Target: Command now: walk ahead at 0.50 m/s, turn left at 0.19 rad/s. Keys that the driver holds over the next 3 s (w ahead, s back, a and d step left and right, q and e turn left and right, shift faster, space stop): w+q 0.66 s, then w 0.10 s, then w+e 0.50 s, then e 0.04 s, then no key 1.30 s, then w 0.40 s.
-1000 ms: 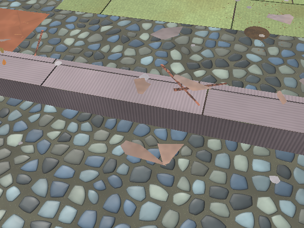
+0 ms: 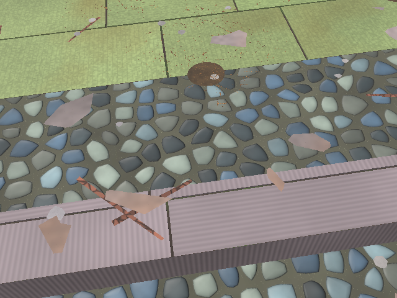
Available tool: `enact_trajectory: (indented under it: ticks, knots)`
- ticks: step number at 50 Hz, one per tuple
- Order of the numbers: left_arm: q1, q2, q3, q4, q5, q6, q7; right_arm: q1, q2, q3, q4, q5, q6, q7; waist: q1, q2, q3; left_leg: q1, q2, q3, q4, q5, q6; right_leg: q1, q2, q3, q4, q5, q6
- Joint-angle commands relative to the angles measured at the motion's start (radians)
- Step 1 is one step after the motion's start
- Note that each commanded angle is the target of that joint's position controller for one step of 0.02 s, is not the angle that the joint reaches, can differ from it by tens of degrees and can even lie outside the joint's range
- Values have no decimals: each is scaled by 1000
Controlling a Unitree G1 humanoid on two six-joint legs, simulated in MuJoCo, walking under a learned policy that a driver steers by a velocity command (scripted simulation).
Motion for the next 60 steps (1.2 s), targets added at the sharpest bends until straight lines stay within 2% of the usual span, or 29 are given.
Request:
enact_trajectory:
  ticks: [1, 10, 15, 16, 17, 18, 19, 21, 24, 28, 29, 34, 37, 39, 40, 42, 43, 45, 46, 47, 48, 49, 50, 51, 52, 53, 55, 57, 60]
  knots:
    - [38, 126, 33, -11, -6, -34, 8, 33, -70, -25, -12, -2, 5, 8, 7, -98, -24, -82, 7, -41, -23, 108, -1, 66, -276, 125, -213, 304, -53]
    - [116, 124, 23, 81, -3, -43, 34, -236, -18, 6, -84, -13, -15, 26, 66, -92, 35, -73, -33, 108, -437, 252, 20, 195, -280, -58, -181, 564, -21]
    - [87, 177, 30, 95, 7, -16, 51, -30, -70, -16, -38, -18, -10, 3, -37, -142, -115, 172, -163, 171, -500, 13, 143, 278, -309, -110, 254, 1049, -11]
    - [47, 192, 32, 72, -1, -10, 50, 81, -103, -33, -14, -34, -25, -2, -103, -74, -176, 343, -164, 122, -611, 113, 180, 171, -284, -117, 475, 922, 18]
    - [63, 144, 15, 42, 4, -18, 47, 179, -196, -62, 0, -36, -25, -19, -125, 36, -275, 578, 42, -126, -615, 188, 234, -43, -226, -131, 761, 433, 50]
    - [95, 83, 6, -11, -11, -24, 31, 145, -291, -91, -13, -17, -13, -27, -52, 275, -342, 820, 270, -637, -707, 391, 423, -455, 17, -41, 1105, -349, 106]
    - [37, 137, 9, 6, 16, -26, 30, 120, -251, -89, -16, 18, -6, -23, -75, 12, -308, 770, 236, -551, -745, 340, 393, -512, -75, 144, 1092, -254, 90]
    - [-18, 126, 6, -12, 2, -39, 25, 13, -150, -63, -27, 19, 0, -29, -12, -78, -93, 517, 164, -375, -816, 380, 319, -487, -144, 130, 947, -136, 98]
    - [4, 107, 0, -14, 32, 8, 19, -20, -119, -48, -33, 23, -17, -35, 36, -45, -89, 396, 69, -241, -831, 585, 277, -385, -156, 112, 868, -131, 140]
    - [-57, 84, -6, -56, 36, 32, 9, 43, -147, -54, -29, 20, -28, -41, 24, -26, -112, 408, 33, -222, -805, 646, 254, -490, -165, 74, 886, -76, 175]
    - [-74, 54, -12, -62, 32, 39, 14, 63, -152, -58, -31, 11, -26, -46, 12, 51, -128, 420, 27, -244, -791, 613, 267, -539, -143, 30, 1032, -129, 177]
    - [-377, 23, -22, -233, 40, 39, 42, 296, -156, -49, 18, 1, -43, -63, -92, 6, -20, 709, 150, -526, -777, 147, 356, -1312, -158, 101, 1659, -399, 124]
    - [-492, -46, -61, -328, 39, 29, 46, 335, -127, -27, 77, -13, -69, -68, -77, 12, 57, 668, 162, -468, -811, 122, 273, -1493, -140, 109, 1777, -521, 61]
    - [-523, -72, -88, -391, 32, 39, 45, 289, -120, -16, 110, 4, -67, -63, -28, 1, 64, 498, 95, -343, -912, 69, 193, -1352, -146, 63, 1552, -498, 37]
    - [-564, -95, -95, -435, 41, 50, 44, 297, -95, -13, 131, 12, -58, -81, -36, 16, 63, 423, 112, -350, -1004, 225, 197, -1236, -144, 73, 1514, -512, 20]
    - [-410, -55, -85, -397, 33, 78, 30, 213, -123, -15, 107, 33, -43, -75, 17, -4, -39, 348, 87, -168, -1106, 565, 169, -776, -137, -19, 1209, -302, -5]
    - [-287, -47, -78, -346, 18, 81, 24, 117, -127, -10, 59, 44, -43, -65, 80, -23, -119, 256, 59, -47, -1031, 1007, 156, -470, -94, -76, 1070, -249, -26]
    - [-8, 30, -25, -236, -5, 84, 23, 143, -247, -49, 64, 60, -47, -63, 184, 92, -327, 410, 116, -39, -722, 1622, 142, -176, 5, -79, 983, -287, -27]
    - [117, 58, -8, -189, -6, 74, 18, 126, -261, -63, 66, 62, -48, -55, 239, 95, -367, 484, 115, -12, -482, 1705, 122, -94, 39, -55, 799, -286, -44]
    - [214, 159, 32, -141, 16, 62, 16, 129, -208, -59, 52, 56, -61, -50, 268, -58, -389, 367, 11, -33, -30, 1249, 93, 0, -72, 300, 581, -489, -124]
    - [229, 254, 51, -75, -7, 86, 31, 109, -68, -35, -5, 16, -68, 0, 195, -465, -375, 25, -259, -47, 362, 79, 32, 51, -252, 964, 62, -501, -229]
    - [62, 210, 55, -110, -30, 88, 41, 180, -43, -30, -36, -50, -76, 21, 74, -333, -337, -150, -201, -163, 617, 48, 50, 32, -309, 1250, -38, -561, -240]
    - [-22, 142, 45, -96, -30, 74, 37, 91, -25, -18, -78, -45, -77, 20, 29, -170, -187, -225, -156, -109, 665, 81, 60, -110, -285, 1156, -21, -637, -218]
    - [31, 23, -6, -89, -17, 21, 18, -29, 10, 9, -125, 18, -86, 29, 51, -70, -82, -280, -162, -114, 798, 3, 87, -220, -287, 1039, -60, -534, -185]
    - [15, -45, -21, -44, -2, -11, 1, -41, 33, 25, -159, 19, -89, 28, -15, 24, -60, -308, -108, -114, 789, 30, 119, -288, -254, 879, 0, -474, -138]
    - [6, -70, -30, -14, 6, -30, -10, -35, 31, 36, -170, 9, -82, 19, -45, 6, -73, -286, -87, -112, 862, 55, 143, -337, -208, 760, 8, -382, -105]
    - [-7, -43, -22, 28, -36, -46, -26, -6, 62, 63, -197, 8, -78, 5, -100, -33, -36, -367, -56, -99, 830, 86, 135, -349, -149, 530, 36, -99, -82]
    - [-36, -20, -21, 13, -49, -36, -26, -49, 28, 70, -231, 8, -73, -6, -124, 3, -15, -335, -11, -33, 468, 142, 97, -398, -67, 359, -15, -28, -82]
    - [112, 13, -12, 22, -54, -51, 0, -258, 16, 65, -293, -20, -85, -35, -4, -53, -86, -238, -36, 77, 118, 279, 23, -288, -61, 346, -112, 234, -94]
